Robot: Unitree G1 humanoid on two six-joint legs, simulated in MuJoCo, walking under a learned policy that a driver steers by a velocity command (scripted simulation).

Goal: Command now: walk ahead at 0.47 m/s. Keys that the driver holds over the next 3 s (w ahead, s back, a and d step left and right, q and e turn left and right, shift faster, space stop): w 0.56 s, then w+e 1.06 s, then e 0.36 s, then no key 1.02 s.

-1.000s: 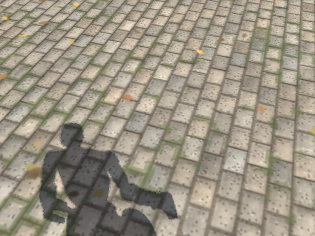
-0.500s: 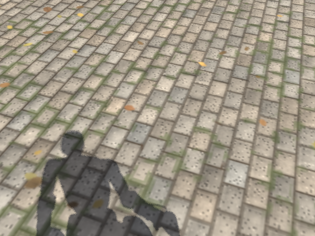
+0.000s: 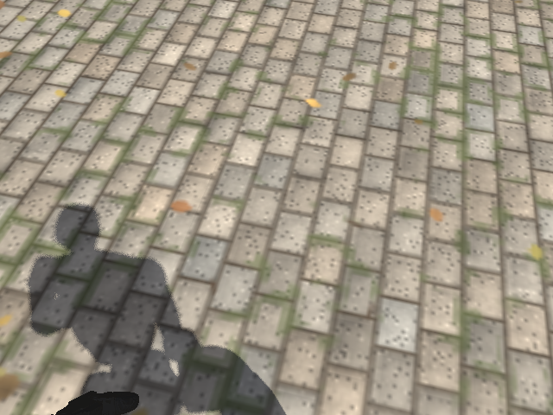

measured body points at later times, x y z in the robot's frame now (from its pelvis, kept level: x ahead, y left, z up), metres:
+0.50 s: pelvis +0.29 -0.03 +0.01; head +0.32 -0.02 +0.46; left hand +0.27 +0.24 -0.13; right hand +0.49 -0.27 -0.09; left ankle +0.50 +0.13 -0.69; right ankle +0.21 -0.12 -0.73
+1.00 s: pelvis +0.59 +0.01 +0.01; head +0.60 +0.00 +0.46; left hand +0.78 +0.24 -0.11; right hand +0.56 -0.26 -0.13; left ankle +0.52 +0.12 -0.73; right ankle +0.74 -0.17 -0.68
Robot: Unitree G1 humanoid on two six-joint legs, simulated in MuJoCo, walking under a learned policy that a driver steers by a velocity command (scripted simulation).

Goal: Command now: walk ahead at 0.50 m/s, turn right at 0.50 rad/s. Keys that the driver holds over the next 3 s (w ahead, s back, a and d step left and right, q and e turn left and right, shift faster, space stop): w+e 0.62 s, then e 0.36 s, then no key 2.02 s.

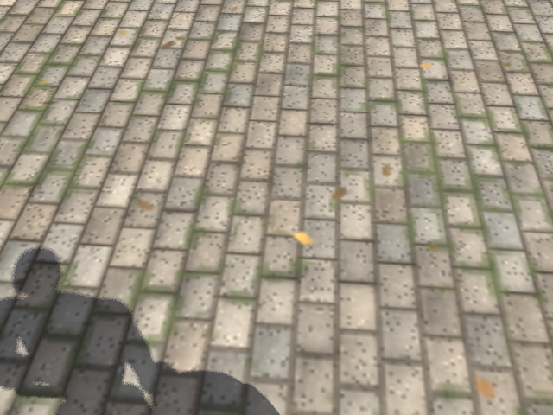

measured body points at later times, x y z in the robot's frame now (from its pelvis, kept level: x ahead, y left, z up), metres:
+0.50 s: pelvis +0.29 -0.06 +0.00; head +0.32 -0.09 +0.45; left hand +0.42 +0.20 -0.10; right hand +0.44 -0.36 -0.09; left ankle +0.53 +0.07 -0.69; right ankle +0.22 -0.12 -0.74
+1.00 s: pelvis +0.51 -0.09 +0.00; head +0.55 -0.12 +0.45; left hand +0.82 +0.03 -0.09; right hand +0.43 -0.38 -0.12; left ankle +0.56 +0.01 -0.74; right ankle +0.52 -0.26 -0.70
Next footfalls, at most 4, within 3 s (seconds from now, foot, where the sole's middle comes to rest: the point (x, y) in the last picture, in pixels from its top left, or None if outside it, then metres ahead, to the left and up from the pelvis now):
0.16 right None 0.26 -0.13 -0.78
0.64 left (281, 374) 0.60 -0.01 -0.78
1.10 right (395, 389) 0.55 -0.28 -0.78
1.42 left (300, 344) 0.67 -0.06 -0.78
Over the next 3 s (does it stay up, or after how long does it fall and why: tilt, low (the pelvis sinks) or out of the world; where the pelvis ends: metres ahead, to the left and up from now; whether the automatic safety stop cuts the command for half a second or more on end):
stays up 0.60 -0.13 0.00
